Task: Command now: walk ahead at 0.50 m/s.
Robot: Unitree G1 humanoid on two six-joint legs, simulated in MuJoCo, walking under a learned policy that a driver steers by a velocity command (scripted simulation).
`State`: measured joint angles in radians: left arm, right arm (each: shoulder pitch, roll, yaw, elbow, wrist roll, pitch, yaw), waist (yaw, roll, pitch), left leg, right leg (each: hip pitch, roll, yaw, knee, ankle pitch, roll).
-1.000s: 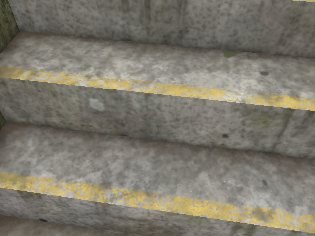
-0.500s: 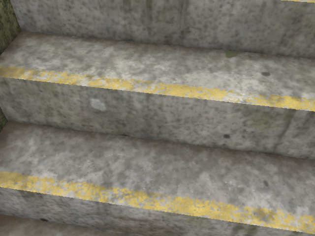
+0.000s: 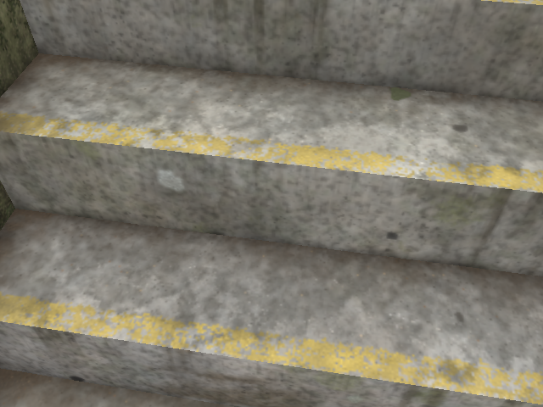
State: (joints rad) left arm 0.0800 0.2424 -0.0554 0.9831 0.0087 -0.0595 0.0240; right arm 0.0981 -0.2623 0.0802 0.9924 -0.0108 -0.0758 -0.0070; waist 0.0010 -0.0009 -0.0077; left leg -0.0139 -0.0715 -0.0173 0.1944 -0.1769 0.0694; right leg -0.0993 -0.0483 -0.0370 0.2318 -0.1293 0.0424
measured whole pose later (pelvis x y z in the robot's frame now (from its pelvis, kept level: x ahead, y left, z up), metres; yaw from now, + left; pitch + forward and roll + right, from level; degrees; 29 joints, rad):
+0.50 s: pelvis +0.00 +0.00 +0.00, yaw +0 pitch +0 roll +0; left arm 0.08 0.24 -0.05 0.98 0.01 -0.06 0.02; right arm 0.10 -0.26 0.08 0.99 -0.01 -0.08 -0.01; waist 0.00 0.00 -0.01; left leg -0.01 -0.07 -0.02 0.19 -0.17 0.07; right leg -0.10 -0.05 -0.04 0.23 -0.13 0.04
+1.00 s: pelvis +0.00 +0.00 +0.00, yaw +0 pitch +0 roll +0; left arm 0.08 0.24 -0.05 0.99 0.01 -0.06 0.02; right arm 0.09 -0.26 0.08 1.00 -0.01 -0.08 -0.01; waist 0.00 0.00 -0.01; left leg -0.01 -0.07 -0.02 0.19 -0.17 0.06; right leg -0.09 -0.05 -0.04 0.22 -0.13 0.04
